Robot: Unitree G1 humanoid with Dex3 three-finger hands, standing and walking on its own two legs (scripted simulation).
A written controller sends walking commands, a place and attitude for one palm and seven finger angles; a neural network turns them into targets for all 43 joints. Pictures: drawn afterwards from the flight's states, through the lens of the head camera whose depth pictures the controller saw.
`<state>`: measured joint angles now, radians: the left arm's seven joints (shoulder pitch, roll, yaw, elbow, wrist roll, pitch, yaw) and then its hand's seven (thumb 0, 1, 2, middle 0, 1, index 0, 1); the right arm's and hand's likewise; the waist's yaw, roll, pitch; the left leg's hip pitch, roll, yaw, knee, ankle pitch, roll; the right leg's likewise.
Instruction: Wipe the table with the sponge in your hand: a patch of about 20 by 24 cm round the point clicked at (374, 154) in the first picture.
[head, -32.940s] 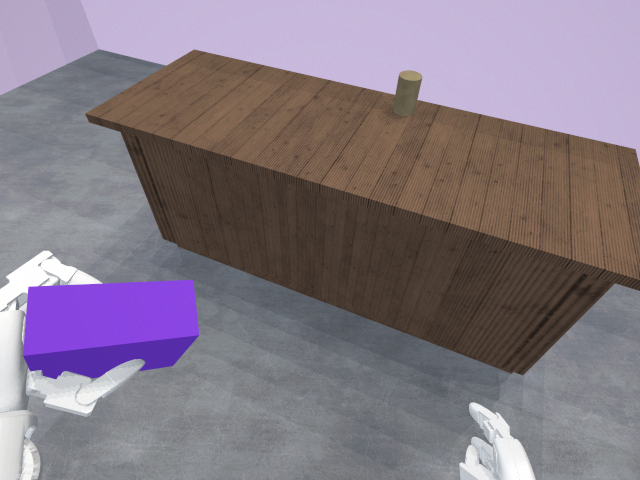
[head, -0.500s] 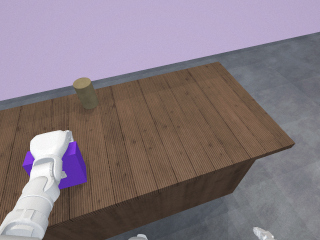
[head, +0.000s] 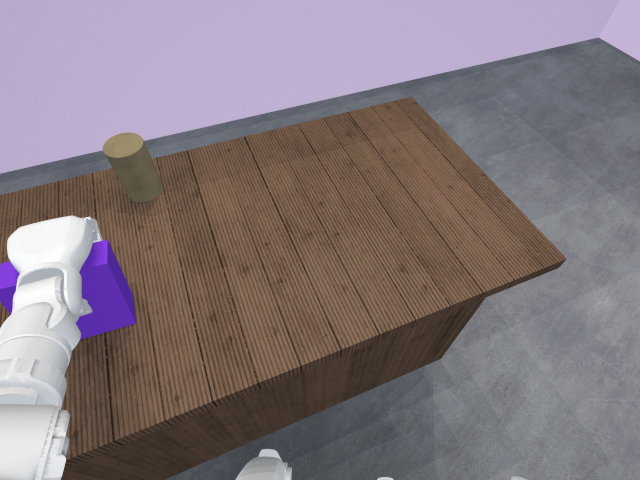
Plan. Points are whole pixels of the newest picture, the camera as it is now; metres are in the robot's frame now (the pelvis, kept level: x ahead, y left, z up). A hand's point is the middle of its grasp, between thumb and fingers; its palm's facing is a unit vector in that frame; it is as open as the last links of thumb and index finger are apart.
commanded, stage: wipe forward along the first lane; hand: left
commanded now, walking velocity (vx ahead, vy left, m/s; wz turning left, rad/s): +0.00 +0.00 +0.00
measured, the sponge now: (79, 305) +0.35 +0.37 -0.03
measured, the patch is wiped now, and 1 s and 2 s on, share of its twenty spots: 0.25 0.30 0.45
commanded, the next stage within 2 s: slide across to the middle lane in 0.46 s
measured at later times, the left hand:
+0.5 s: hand (64, 244) +0.41 +0.39 +0.02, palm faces -0.13 +0.02 -0.99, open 9.8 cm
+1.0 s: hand (92, 228) +0.44 +0.35 +0.03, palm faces -0.10 +0.03 -0.99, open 9.8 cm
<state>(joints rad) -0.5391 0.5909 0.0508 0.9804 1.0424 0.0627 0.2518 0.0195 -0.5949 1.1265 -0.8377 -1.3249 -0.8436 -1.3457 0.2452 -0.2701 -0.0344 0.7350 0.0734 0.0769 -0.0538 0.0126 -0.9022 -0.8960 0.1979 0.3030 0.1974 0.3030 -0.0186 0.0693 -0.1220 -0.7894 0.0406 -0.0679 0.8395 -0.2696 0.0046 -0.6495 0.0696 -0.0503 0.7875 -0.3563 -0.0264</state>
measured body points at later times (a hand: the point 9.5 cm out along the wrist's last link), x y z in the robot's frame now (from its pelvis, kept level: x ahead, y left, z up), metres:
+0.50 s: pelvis +0.00 +0.03 -0.01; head +0.07 +0.05 +0.44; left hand +0.41 +0.38 +0.08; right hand +0.08 -0.24 -0.12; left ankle +0.08 +0.12 -0.70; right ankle +0.02 -0.11 -0.70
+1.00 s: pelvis +0.01 +0.04 +0.00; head +0.08 +0.06 +0.45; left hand +0.44 +0.35 +0.08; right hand +0.09 -0.22 -0.12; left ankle +0.08 +0.12 -0.70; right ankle +0.02 -0.11 -0.70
